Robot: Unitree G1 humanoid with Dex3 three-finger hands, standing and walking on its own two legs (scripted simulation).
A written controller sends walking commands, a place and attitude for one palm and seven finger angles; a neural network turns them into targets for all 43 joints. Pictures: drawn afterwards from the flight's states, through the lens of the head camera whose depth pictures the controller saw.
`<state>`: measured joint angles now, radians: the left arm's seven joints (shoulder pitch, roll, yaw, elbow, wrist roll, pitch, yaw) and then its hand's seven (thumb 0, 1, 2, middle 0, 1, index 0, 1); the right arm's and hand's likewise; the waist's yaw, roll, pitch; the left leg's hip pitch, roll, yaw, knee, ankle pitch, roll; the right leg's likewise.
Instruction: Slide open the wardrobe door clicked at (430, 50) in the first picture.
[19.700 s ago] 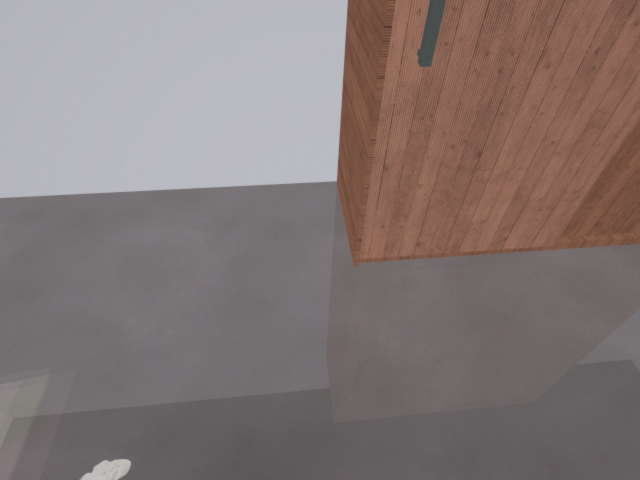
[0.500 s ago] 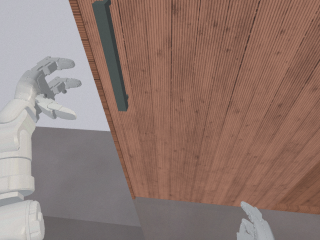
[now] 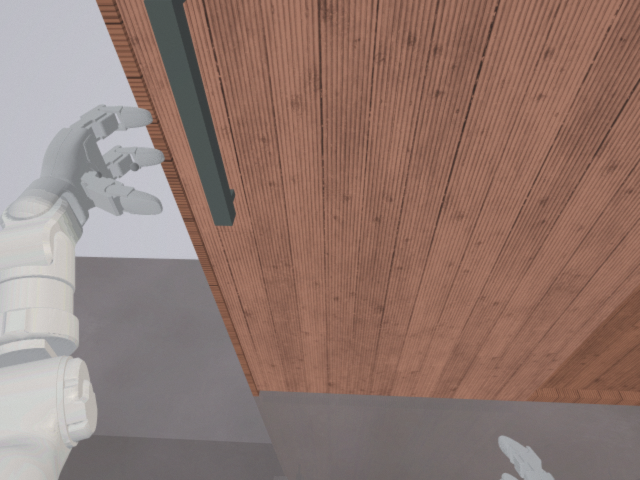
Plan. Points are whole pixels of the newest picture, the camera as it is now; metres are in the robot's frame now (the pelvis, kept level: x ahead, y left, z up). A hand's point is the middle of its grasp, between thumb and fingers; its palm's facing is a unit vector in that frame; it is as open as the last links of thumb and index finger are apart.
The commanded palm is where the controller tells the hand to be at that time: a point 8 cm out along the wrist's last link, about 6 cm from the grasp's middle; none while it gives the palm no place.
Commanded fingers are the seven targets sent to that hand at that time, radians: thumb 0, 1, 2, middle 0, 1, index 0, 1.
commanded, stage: move the hooked fingers beside the handle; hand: left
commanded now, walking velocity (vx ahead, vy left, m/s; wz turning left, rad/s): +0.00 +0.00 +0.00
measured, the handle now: (205, 124) +0.49 +0.16 +0.22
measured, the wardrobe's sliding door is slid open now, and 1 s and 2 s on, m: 0.00 0.00 0.00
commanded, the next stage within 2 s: feel for the door with the fingertips in 1.36 s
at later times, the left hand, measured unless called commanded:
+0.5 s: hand (139, 161) +0.43 +0.23 +0.21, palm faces +0.01 -1.00 -0.01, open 13.9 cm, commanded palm +0.41 +0.28 +0.22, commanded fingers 0.00 -0.50 0.30 -0.30 -1.20 -0.30 -1.20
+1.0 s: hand (140, 158) +0.42 +0.22 +0.21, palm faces +0.02 -1.00 -0.03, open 14.0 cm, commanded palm +0.40 +0.27 +0.22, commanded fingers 0.00 -0.50 0.30 -0.30 -1.20 -0.30 -1.20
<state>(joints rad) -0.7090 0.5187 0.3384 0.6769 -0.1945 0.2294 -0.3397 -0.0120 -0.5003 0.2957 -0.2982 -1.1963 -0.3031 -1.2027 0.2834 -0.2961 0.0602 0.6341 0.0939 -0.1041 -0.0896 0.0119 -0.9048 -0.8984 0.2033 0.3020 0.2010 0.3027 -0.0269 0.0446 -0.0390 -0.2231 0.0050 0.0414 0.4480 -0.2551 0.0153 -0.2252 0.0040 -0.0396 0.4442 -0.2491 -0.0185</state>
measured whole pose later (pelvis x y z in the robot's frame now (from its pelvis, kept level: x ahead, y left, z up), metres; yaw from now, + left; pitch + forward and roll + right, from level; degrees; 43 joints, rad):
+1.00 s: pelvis -0.01 +0.00 +0.00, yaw +0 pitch +2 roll +0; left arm -0.77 0.49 0.32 0.74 -0.18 0.12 -0.30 -0.01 -0.50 0.30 -0.30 -1.20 -0.30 -1.20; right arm 0.30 -0.28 0.07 0.63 0.08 -0.08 -0.09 0.01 -0.90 -0.90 0.20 0.30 0.20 0.30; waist -0.03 0.03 -0.03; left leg -0.23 0.01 0.04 0.45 -0.25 0.02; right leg -0.23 0.01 -0.04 0.44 -0.23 -0.02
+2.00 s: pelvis -0.01 +0.00 +0.00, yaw +0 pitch +1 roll +0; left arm -0.81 0.38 0.26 0.71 -0.18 0.20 -0.20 -0.01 -0.50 0.30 -0.30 -1.20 -0.30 -1.20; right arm 0.24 -0.26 0.07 0.65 0.08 -0.06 -0.08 0.01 -0.90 -0.90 0.20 0.30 0.20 0.30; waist -0.02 0.04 -0.05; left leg -0.22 0.01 0.04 0.44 -0.24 0.01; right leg -0.22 0.01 -0.04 0.44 -0.24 -0.02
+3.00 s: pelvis -0.01 +0.00 +0.00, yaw +0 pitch +2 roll +0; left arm -0.87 0.36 0.22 0.79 -0.17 0.13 -0.19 -0.01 -0.50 0.30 -0.30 -1.21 -0.30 -1.21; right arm 0.29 -0.27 0.06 0.68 0.07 -0.10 -0.08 0.01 -0.90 -0.90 0.20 0.30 0.20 0.30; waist -0.02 0.03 -0.04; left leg -0.26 0.00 0.04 0.46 -0.25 0.02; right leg -0.25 0.00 -0.04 0.45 -0.24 -0.01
